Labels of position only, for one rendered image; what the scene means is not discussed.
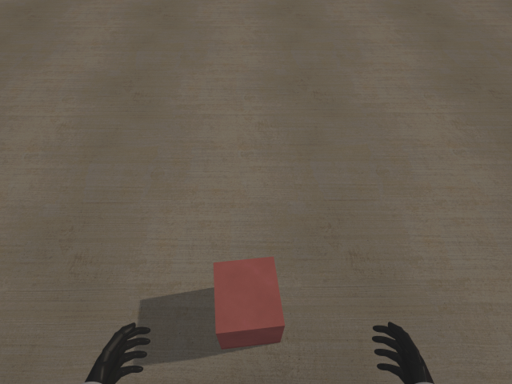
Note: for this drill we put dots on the robot right hand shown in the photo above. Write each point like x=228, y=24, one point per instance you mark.
x=412, y=366

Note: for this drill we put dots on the carton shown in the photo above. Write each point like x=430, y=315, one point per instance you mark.
x=248, y=308

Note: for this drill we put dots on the robot left hand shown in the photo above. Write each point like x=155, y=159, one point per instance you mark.
x=107, y=368

